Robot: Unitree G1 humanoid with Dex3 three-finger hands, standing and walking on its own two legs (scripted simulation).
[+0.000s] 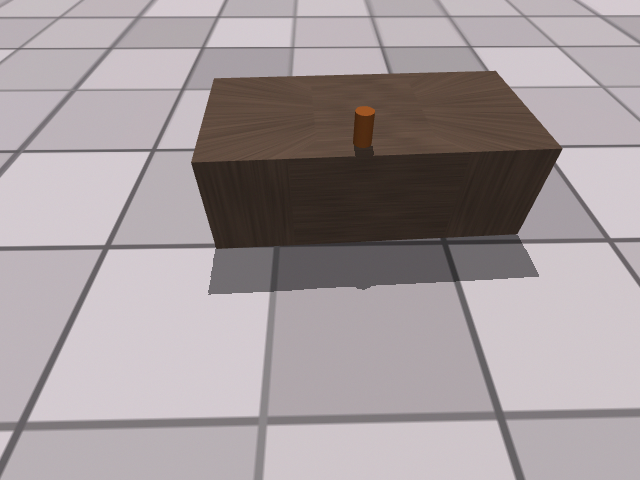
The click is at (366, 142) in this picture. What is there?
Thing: squat round
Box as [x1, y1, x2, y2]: [353, 106, 374, 147]
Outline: 361,106 356,108 355,110 353,143 359,147 366,147 371,143 374,110 367,106
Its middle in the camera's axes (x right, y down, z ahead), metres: +0.14 -0.41 +1.40
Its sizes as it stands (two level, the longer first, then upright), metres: 0.069 0.069 0.127
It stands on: a support 0.45 m high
